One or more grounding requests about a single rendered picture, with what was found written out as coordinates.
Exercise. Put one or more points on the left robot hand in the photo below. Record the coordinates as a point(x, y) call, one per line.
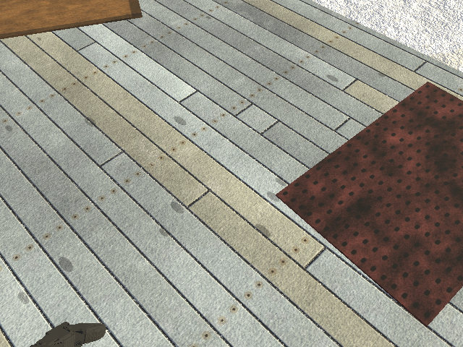
point(66, 335)

